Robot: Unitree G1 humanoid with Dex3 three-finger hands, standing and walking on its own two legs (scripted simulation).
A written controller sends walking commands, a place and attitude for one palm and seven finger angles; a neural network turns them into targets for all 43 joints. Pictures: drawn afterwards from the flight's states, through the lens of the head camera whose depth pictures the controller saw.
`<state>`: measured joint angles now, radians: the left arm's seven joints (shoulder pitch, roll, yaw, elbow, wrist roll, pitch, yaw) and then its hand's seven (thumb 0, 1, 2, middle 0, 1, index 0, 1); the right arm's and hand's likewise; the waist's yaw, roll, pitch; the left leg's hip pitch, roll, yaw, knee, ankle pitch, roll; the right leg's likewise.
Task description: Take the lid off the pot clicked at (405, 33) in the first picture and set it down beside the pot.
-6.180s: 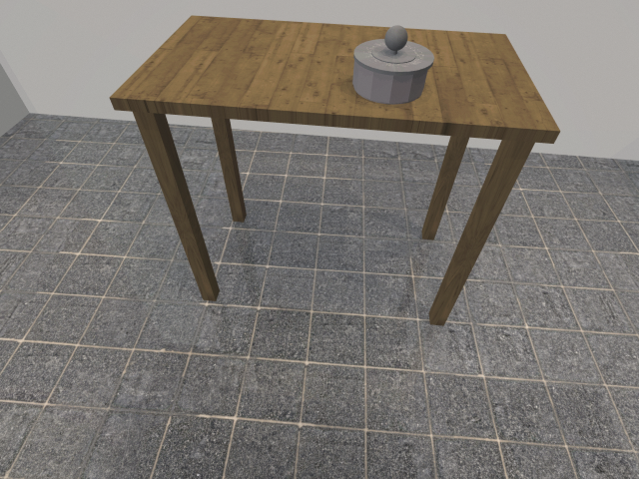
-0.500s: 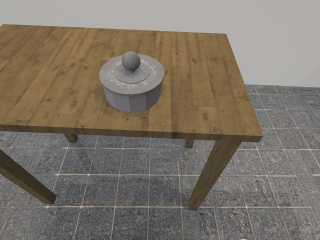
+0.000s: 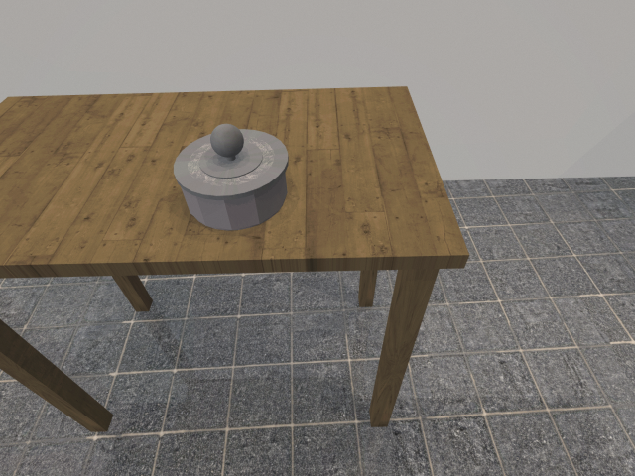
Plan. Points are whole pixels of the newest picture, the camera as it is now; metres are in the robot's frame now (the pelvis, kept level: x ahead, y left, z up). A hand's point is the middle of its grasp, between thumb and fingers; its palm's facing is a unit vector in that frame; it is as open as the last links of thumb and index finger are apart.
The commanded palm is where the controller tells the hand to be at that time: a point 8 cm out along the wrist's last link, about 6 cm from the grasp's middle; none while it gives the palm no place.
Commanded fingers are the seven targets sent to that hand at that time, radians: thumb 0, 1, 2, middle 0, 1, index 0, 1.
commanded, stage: come to a stop and stand still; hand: left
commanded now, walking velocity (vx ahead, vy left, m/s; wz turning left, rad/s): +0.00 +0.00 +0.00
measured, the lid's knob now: (227, 140) +0.53 +0.16 +0.17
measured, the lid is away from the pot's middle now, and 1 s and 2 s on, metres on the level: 0.00 0.00 0.00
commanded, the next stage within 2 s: look again from close up in 0.28 s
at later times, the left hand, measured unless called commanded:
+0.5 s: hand out of the picture +0.00 +0.16 -0.18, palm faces +0.02 -0.98 -0.18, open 7.4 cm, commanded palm none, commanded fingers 0.00 0.90 0.90 -0.20 -0.30 -0.20 -0.30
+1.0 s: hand out of the picture +0.05 +0.24 -0.18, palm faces +0.00 -0.97 -0.25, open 7.4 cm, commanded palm none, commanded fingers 0.00 0.90 0.90 -0.20 -0.30 -0.20 -0.30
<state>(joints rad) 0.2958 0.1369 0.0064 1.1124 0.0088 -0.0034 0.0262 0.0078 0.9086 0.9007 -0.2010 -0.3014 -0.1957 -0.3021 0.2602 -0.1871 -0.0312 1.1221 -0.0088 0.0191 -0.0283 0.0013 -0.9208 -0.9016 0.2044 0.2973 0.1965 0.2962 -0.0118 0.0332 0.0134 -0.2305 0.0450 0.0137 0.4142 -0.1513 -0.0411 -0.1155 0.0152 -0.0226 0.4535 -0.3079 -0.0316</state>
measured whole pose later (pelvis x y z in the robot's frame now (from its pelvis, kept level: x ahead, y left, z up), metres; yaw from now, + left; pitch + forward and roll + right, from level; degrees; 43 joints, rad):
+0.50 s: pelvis +0.01 +0.01 -0.01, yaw +0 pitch +0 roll -1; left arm 0.34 0.11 0.00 1.08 0.02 -0.04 0.05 0.01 0.91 0.90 -0.20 -0.30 -0.20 -0.30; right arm 0.30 -0.14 -0.02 1.08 -0.02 0.02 -0.03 0.02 -0.93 -0.90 0.20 0.30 0.20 0.30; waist -0.01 0.03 0.02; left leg -0.32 0.05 0.02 0.65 -0.31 -0.01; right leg -0.15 0.04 -0.02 0.49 -0.34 -0.04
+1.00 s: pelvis +0.02 +0.04 -0.01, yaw -1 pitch +1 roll +0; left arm 0.26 0.22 0.00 1.00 0.02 0.00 0.05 0.01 0.91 0.90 -0.20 -0.30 -0.19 -0.30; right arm 0.19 -0.16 0.00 1.01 -0.01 -0.01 -0.02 0.01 -0.90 -0.90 0.21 0.30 0.20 0.30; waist 0.02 -0.02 0.04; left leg -0.28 -0.02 0.06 0.57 -0.31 0.05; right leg -0.17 -0.03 0.00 0.53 -0.38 0.03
